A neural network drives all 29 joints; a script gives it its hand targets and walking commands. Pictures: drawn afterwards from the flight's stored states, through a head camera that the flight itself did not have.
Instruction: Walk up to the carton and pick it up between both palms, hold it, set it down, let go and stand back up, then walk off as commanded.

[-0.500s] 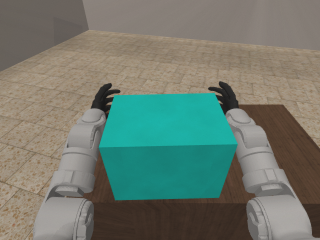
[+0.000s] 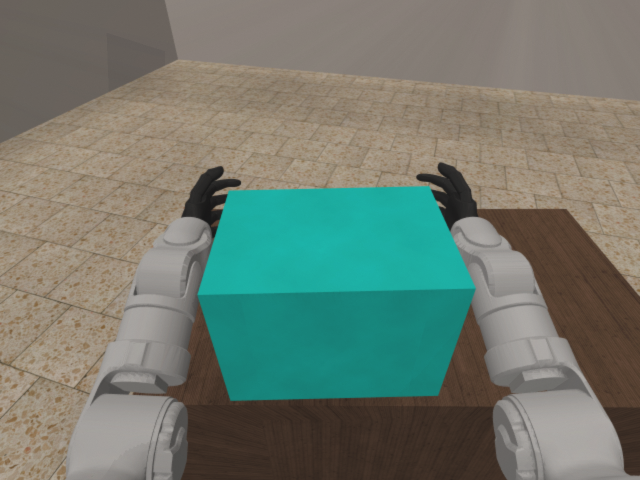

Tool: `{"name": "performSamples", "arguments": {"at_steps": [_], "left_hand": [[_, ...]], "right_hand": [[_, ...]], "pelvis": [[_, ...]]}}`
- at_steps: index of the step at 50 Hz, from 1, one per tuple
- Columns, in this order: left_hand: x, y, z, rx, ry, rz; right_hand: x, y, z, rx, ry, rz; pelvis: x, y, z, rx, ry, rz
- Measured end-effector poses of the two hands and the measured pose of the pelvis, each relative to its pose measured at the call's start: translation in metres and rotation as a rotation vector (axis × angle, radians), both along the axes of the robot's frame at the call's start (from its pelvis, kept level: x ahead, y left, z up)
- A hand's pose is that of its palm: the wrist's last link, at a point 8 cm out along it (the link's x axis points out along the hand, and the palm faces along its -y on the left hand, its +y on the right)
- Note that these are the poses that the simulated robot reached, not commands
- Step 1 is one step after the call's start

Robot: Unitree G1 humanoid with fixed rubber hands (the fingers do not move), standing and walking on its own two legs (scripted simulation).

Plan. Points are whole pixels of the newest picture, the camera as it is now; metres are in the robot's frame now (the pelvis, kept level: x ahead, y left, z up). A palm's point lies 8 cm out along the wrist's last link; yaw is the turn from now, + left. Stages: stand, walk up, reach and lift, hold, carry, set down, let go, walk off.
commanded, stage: hold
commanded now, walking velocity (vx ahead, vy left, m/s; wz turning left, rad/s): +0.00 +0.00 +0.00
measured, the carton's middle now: (331, 291) +0.32 +0.01 +0.13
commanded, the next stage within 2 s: none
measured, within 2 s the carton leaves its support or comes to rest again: neither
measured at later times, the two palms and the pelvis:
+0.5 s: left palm (199, 225) +0.38 +0.17 +0.19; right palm (459, 223) +0.39 -0.15 +0.18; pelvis +0.00 +0.00 +0.00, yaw +0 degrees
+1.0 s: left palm (199, 226) +0.38 +0.17 +0.19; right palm (459, 223) +0.39 -0.15 +0.18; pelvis +0.00 +0.00 +0.00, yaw +0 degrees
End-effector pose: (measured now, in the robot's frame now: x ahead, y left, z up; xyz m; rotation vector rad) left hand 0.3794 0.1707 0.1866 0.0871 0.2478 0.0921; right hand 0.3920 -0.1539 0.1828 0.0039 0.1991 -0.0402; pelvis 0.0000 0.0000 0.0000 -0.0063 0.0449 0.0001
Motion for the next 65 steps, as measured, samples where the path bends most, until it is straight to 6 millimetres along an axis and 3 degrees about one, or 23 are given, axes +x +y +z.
{"name": "performSamples", "arguments": {"at_steps": [65], "left_hand": [[0.0003,-0.0002,-0.0009,-0.001,0.003,-0.001]], "right_hand": [[0.0003,-0.0001,-0.0004,0.002,0.001,0.0]], "pelvis": [[0.0,0.0002,0.0,0.0,0.0,0.0]]}}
